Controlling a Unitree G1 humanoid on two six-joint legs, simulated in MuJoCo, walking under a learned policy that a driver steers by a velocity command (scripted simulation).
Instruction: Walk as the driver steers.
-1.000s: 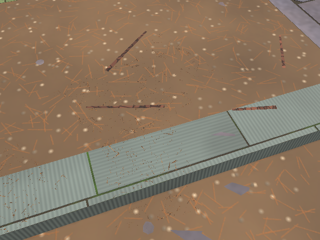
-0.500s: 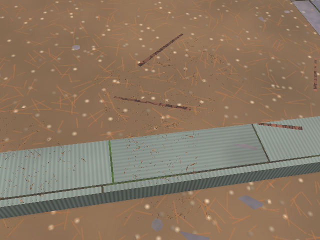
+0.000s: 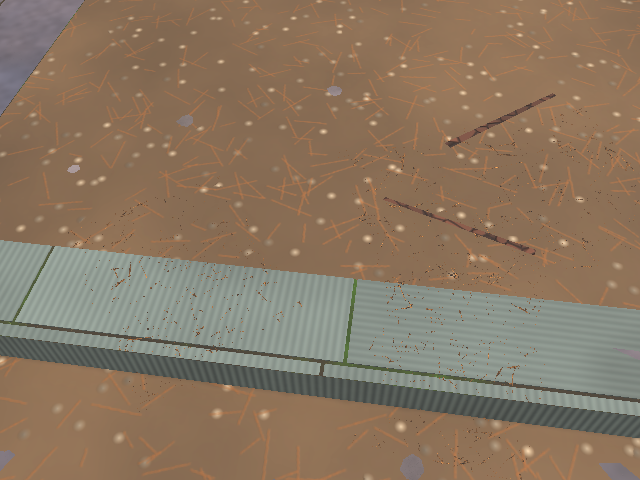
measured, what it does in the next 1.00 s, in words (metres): walks ahead, turning right: left foot, then right foot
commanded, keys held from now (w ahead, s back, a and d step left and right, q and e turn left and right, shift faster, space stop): w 0.28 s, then w+e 0.72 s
